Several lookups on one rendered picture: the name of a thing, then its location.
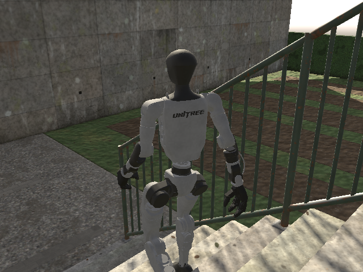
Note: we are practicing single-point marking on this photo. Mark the robot right forearm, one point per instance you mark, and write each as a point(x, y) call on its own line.
point(233, 165)

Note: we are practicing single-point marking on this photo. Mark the robot head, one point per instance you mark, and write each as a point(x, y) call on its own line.
point(181, 65)

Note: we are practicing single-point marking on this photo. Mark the humanoid robot torso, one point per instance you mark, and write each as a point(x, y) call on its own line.
point(182, 130)

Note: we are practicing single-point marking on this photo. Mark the left robot upper arm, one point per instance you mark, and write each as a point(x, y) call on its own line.
point(150, 111)

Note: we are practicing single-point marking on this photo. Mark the right robot upper arm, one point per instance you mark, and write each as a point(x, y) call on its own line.
point(219, 118)

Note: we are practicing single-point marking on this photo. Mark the right robot hand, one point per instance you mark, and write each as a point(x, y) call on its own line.
point(240, 195)

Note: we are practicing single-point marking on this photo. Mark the robot left forearm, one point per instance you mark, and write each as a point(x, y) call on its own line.
point(133, 163)

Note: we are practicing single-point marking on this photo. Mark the left robot hand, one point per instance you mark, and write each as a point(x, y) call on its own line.
point(122, 181)

